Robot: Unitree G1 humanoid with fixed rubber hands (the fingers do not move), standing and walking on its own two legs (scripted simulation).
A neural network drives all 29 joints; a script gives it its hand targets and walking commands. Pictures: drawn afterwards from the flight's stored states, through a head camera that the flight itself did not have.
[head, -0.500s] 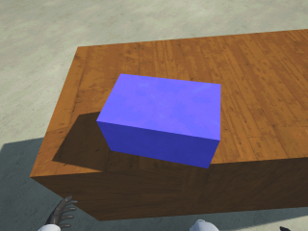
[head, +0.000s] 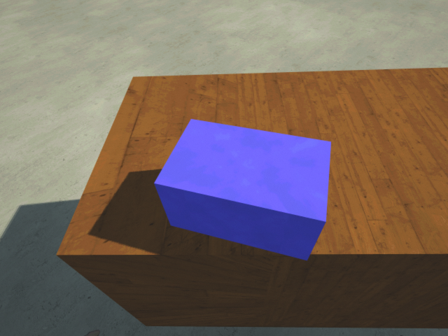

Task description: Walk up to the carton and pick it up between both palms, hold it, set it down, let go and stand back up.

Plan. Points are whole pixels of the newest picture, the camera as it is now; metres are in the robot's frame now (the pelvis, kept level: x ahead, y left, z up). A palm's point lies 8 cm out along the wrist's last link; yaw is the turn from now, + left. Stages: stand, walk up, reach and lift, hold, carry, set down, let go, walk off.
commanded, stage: walk up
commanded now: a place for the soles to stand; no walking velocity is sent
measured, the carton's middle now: (246, 186) +0.40 +0.00 +0.02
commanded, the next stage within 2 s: reach and lift in 0.74 s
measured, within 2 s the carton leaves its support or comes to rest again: neither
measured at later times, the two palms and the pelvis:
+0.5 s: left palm out of the picture +0.10 +0.30 -0.11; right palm out of the picture +0.10 -0.31 -0.11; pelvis +0.02 +0.00 +0.00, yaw +3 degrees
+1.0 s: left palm (90, 313) +0.18 +0.30 -0.09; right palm (401, 330) +0.17 -0.28 -0.11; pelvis +0.00 +0.00 -0.02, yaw +2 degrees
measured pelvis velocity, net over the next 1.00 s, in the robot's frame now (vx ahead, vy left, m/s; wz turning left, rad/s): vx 0.00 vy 0.00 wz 0.04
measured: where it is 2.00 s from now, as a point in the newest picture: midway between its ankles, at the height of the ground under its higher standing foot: outside the picture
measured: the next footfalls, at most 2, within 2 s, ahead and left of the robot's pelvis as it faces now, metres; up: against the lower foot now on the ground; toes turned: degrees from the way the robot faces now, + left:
none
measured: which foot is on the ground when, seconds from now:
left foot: down 0.00-1.00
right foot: down 0.00-1.00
